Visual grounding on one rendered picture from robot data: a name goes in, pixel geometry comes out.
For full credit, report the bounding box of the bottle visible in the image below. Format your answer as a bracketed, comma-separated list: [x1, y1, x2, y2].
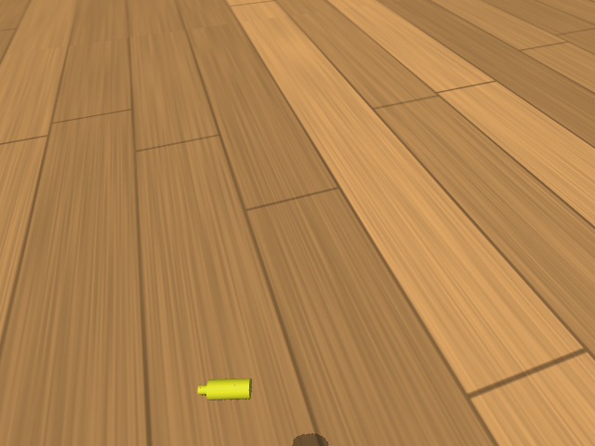
[197, 378, 252, 400]

